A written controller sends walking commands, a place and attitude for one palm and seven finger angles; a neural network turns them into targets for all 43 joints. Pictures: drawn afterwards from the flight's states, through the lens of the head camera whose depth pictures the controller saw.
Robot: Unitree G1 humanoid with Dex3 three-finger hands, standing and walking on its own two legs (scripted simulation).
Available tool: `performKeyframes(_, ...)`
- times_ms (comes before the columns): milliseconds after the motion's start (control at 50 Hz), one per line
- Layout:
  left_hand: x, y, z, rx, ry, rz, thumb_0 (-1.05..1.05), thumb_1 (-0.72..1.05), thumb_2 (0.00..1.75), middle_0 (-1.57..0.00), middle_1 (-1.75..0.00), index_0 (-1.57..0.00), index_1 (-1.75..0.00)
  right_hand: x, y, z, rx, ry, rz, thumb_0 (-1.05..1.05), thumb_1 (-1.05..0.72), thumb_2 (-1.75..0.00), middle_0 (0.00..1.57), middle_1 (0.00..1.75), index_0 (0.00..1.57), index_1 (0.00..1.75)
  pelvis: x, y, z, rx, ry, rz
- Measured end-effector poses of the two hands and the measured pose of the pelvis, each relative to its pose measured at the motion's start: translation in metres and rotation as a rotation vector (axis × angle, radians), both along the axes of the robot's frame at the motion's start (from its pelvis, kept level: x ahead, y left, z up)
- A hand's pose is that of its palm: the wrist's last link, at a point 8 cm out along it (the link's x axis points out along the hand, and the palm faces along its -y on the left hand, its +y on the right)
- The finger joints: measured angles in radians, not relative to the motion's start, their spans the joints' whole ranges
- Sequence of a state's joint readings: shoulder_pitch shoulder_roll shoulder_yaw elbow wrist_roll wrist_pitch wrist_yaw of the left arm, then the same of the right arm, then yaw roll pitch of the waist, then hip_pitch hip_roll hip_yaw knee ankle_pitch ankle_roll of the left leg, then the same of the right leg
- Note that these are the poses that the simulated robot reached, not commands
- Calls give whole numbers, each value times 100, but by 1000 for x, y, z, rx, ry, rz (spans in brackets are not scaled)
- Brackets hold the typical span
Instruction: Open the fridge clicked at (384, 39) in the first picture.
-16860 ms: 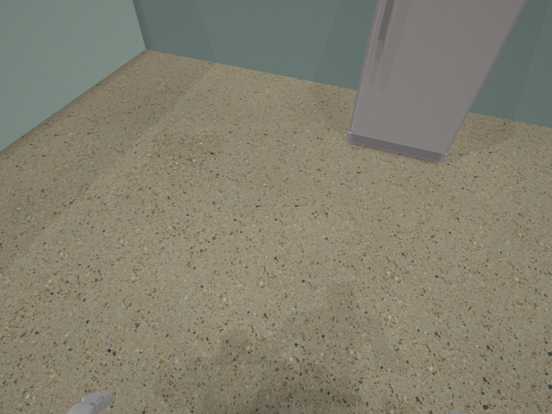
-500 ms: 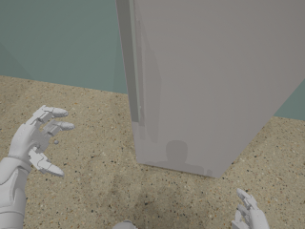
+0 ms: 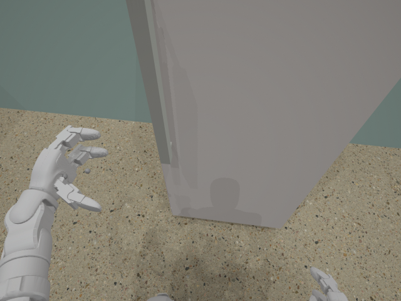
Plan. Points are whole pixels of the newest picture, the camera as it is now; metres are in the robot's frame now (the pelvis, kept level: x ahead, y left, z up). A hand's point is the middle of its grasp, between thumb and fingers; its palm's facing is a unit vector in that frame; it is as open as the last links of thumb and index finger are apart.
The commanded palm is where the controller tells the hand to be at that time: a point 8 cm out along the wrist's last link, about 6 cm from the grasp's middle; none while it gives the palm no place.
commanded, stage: move the hooked fingers beside the handle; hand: left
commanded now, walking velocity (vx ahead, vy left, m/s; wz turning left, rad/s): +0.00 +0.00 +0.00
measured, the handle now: (159, 96) +0.51 +0.11 +0.12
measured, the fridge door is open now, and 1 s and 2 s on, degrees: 0 0 0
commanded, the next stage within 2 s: none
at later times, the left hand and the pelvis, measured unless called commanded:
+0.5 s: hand (113, 145) +0.40 +0.19 +0.08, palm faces -0.11 -0.99 -0.02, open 14.0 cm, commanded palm +0.38 +0.24 +0.08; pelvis -0.01 -0.01 -0.01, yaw +0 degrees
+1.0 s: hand (129, 127) +0.45 +0.17 +0.08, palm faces -0.12 -0.99 +0.00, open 14.0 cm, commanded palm +0.43 +0.22 +0.08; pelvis -0.01 +0.00 -0.01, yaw -1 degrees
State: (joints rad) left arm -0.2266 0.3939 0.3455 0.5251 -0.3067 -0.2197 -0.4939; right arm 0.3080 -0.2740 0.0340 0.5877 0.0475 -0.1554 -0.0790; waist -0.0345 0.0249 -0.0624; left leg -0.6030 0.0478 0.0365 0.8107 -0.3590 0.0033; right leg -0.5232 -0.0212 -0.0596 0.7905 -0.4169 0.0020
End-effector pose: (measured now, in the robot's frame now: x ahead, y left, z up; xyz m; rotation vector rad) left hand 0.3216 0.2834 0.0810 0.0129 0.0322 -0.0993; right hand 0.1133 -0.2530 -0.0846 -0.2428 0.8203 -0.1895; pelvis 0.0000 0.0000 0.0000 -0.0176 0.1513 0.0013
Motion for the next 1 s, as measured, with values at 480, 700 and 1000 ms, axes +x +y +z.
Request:
performKeyframes(480, 57, -34, 4, 10, -18, -5, -2, -50, 30, -30, -120, -30, -120, -32, -14, -17, 6, 139, -44, 1, -90, -90, 21, 30, 20, 30, -7, -9, -5, 3, 31, 1)
performKeyframes(700, 89, -53, -3, -9, -2, -14, -2, -50, 30, -30, -120, -30, -120, -67, -20, -25, 3, 244, -103, 0, -90, -90, 21, 30, 20, 30, -9, -9, -9, 5, 63, -12)
performKeyframes(1000, 117, -55, -4, -15, -1, -24, -1, -50, 30, -29, -120, -30, -120, -92, -16, -32, 7, 344, -134, 0, -90, -90, 21, 30, 20, 30, -8, -4, -15, -4, 104, -16)
